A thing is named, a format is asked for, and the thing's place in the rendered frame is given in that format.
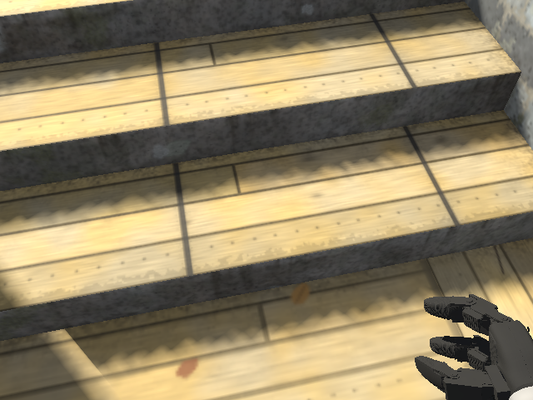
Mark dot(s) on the right robot hand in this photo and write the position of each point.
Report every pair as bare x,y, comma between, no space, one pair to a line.
502,366

